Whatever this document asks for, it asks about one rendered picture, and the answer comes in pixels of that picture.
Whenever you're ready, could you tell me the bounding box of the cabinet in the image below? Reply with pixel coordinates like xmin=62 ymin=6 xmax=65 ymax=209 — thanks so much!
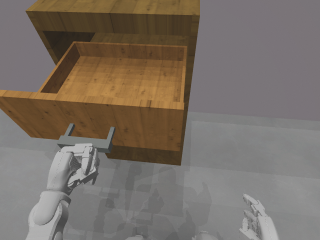
xmin=25 ymin=0 xmax=200 ymax=166

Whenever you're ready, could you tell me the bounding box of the left robot hand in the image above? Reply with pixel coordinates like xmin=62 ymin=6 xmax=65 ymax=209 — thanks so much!
xmin=46 ymin=143 xmax=100 ymax=196

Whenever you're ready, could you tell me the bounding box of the handle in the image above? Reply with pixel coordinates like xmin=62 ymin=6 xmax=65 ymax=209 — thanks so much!
xmin=57 ymin=123 xmax=116 ymax=153

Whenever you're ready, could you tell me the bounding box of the robot left forearm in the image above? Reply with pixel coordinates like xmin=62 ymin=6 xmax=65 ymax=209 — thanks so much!
xmin=25 ymin=190 xmax=71 ymax=240

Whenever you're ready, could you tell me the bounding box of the robot right shin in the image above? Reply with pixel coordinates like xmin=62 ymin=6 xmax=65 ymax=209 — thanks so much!
xmin=198 ymin=231 xmax=209 ymax=235

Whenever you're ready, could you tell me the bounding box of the drawer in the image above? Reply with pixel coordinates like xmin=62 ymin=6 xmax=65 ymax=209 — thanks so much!
xmin=0 ymin=41 xmax=187 ymax=151

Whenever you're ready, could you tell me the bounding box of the right robot hand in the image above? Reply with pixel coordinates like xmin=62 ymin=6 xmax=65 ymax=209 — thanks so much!
xmin=239 ymin=193 xmax=280 ymax=240

